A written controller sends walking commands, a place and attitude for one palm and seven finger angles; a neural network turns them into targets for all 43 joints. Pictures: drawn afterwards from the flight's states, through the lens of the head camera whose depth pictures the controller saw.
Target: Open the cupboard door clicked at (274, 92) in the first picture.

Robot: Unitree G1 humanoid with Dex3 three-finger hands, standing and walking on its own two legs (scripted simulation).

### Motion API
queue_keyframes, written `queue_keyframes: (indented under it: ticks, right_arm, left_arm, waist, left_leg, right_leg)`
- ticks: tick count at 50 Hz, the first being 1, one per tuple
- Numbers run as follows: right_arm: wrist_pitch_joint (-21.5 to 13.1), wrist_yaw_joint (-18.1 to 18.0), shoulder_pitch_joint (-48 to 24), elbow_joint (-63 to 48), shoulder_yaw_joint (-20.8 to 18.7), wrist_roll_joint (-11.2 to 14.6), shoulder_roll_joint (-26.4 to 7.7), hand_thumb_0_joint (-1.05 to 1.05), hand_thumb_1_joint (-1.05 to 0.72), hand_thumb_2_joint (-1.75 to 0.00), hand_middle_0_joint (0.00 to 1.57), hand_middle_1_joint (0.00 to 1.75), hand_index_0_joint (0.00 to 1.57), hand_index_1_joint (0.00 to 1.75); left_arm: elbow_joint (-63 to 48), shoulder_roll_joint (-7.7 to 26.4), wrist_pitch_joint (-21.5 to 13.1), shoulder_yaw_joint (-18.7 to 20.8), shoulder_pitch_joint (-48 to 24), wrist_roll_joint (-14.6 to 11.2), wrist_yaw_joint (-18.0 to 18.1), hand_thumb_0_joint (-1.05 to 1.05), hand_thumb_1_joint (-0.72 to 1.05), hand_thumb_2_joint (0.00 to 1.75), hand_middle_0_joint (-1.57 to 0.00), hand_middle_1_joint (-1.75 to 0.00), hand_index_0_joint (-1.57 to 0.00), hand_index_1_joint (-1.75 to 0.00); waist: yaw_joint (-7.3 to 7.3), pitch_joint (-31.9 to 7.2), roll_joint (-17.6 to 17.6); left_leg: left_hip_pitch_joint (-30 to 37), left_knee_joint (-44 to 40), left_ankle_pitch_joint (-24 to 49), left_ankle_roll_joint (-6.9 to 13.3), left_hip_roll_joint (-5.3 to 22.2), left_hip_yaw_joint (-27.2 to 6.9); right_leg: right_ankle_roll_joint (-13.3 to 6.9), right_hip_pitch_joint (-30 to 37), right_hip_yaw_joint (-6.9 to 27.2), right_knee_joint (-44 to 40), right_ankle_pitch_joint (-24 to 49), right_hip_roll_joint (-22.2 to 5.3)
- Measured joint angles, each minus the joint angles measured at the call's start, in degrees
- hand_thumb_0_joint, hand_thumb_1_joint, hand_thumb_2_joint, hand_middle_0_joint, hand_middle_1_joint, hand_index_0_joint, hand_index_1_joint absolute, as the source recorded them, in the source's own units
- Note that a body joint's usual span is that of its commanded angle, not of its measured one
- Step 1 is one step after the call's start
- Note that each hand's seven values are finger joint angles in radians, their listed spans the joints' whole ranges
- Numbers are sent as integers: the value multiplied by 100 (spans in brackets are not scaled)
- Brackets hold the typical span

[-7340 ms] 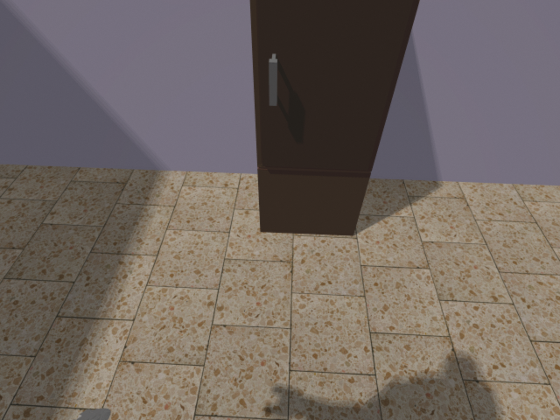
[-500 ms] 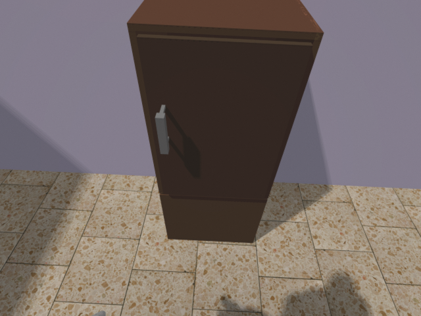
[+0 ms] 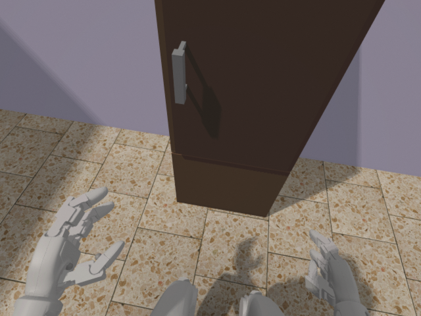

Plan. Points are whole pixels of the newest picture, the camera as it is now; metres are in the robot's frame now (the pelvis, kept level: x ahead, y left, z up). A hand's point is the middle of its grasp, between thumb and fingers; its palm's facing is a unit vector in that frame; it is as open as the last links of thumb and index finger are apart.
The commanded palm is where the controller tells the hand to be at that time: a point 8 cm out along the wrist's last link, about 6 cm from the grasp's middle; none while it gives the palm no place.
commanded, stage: raise the hand with hooked fingers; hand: left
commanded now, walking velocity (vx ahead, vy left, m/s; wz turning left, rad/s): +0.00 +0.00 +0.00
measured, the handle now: (181, 73) +0.61 +0.15 +0.11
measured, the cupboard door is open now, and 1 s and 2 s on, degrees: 0 0 0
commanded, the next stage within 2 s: move the hooked fingers beside the handle in 1.50 s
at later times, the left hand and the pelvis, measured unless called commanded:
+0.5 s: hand (98, 196) +0.28 +0.23 +0.08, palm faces -0.03 -1.00 -0.06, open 12.6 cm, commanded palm +0.26 +0.29 +0.09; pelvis +0.05 +0.00 +0.03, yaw -2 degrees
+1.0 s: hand (80, 157) +0.33 +0.27 +0.11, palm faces -0.03 -1.00 -0.04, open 14.0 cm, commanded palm +0.31 +0.32 +0.12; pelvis +0.04 +0.01 +0.05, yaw -2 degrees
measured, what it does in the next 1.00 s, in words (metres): stands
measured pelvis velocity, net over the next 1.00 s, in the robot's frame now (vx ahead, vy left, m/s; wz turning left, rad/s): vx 0.04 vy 0.01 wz -0.03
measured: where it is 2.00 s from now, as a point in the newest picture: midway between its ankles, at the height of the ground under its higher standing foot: outside the picture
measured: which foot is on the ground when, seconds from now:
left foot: down 0.00-1.00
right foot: down 0.00-1.00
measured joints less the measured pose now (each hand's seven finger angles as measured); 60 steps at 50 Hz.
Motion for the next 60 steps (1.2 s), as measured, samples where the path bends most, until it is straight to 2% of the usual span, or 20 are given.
queue_keyframes:
  ticks: [2,4,6,8,13,17,22,27,36,52,60]
  right_arm:
    - [36,-11,3,138,75,35,69,1,-90,-90,21,30,21,30]
    - [95,-37,41,244,107,72,152,1,-90,-90,21,30,21,30]
    - [144,-62,119,319,102,88,220,1,-90,-90,21,30,21,30]
    - [166,-77,230,373,61,87,256,1,-90,-90,21,30,21,30]
    - [140,-67,477,486,-107,63,143,1,-90,-90,21,30,21,30]
    - [135,-63,533,514,-224,75,-54,1,-90,-90,21,30,21,30]
    - [120,-76,486,448,-296,94,-196,2,-90,-90,21,30,21,30]
    - [135,-79,409,326,-242,100,-199,1,-90,-90,21,30,20,30]
    - [236,-92,359,177,2,118,-121,1,-90,-90,21,30,21,30]
    - [388,-178,589,313,72,148,-202,1,-90,-90,21,30,21,30]
    - [427,-133,707,264,-7,146,-258,1,-90,-90,21,30,21,30]
  left_arm:
    - [125,82,228,83,-292,-66,-289,1,35,67,-24,-65,-23,-66]
    - [284,156,597,195,-514,-164,-521,1,30,65,-24,-68,-24,-69]
    - [406,205,930,346,-611,-280,-641,0,26,63,-25,-71,-24,-72]
    - [460,227,1082,505,-603,-376,-640,0,21,61,-25,-74,-25,-75]
    - [559,230,866,820,-542,-514,-621,0,10,56,-26,-82,-25,-82]
    - [766,261,735,918,-642,-578,-799,0,1,52,-26,-88,-26,-88]
    - [901,323,751,943,-772,-621,-947,0,-11,47,-27,-95,-27,-95]
    - [1029,395,735,1011,-1012,-654,-979,-1,-23,42,-28,-103,-28,-103]
    - [1626,613,1028,1161,-1722,-669,-1193,-1,-42,34,-30,-115,-29,-115]
    - [2695,970,1263,1501,-2842,-634,-1524,-2,-50,30,-30,-120,-30,-120]
    - [2809,985,1273,1521,-2863,-646,-1579,-2,-50,30,-30,-120,-29,-120]
  waist:
    - [-15,10,54]
    - [-61,29,96]
    - [-131,40,129]
    - [-203,29,137]
    - [-302,-46,124]
    - [-319,-62,111]
    - [-321,-25,76]
    - [-299,-13,50]
    - [-246,27,86]
    - [-306,145,48]
    - [-367,127,32]
  left_leg:
    - [-35,-11,-18,-19,23,-33]
    - [15,-92,-26,-32,56,-28]
    - [126,-223,-27,-39,91,-1]
    - [261,-379,-22,-42,114,40]
    - [481,-639,-39,-39,124,118]
    - [541,-695,-76,-24,108,146]
    - [665,-790,-81,-10,100,165]
    - [798,-913,-40,-7,95,156]
    - [1013,-1123,68,8,85,134]
    - [1302,-1470,258,60,75,212]
    - [1371,-1595,313,92,69,284]
  right_leg:
    - [-17,-23,-28,-41,-5,27]
    - [-27,21,-16,-137,7,64]
    - [-30,115,19,-274,29,101]
    - [-26,224,69,-419,50,126]
    - [-10,401,160,-639,42,141]
    - [5,448,191,-673,-3,128]
    - [18,565,215,-763,-5,123]
    - [24,708,212,-901,41,122]
    - [38,951,198,-1152,163,118]
    - [88,1222,284,-1503,379,109]
    - [120,1263,358,-1610,447,102]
